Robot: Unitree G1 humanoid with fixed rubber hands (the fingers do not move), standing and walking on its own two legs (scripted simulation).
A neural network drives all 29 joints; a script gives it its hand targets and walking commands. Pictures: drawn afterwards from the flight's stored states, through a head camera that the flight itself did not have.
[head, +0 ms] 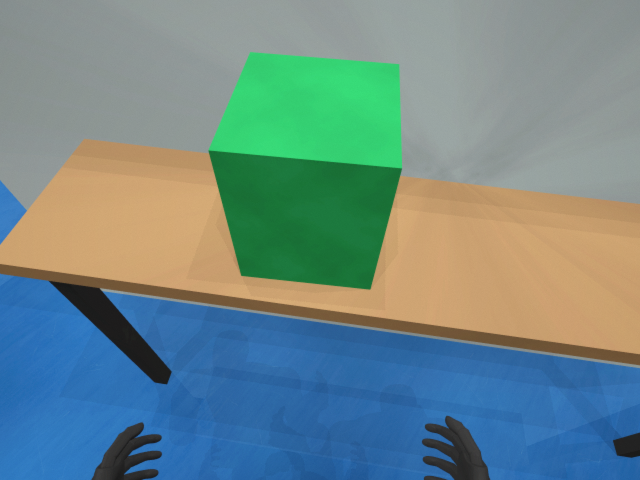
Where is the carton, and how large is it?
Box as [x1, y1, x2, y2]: [208, 52, 401, 289]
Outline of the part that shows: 250,52 208,150 241,275 369,289 401,170 398,64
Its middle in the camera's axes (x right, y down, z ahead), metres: -0.01 -0.10 +0.57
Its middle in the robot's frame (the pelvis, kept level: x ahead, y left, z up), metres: +0.51 +0.05 +0.07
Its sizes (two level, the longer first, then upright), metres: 0.207 0.205 0.253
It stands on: a table, 0.71 m high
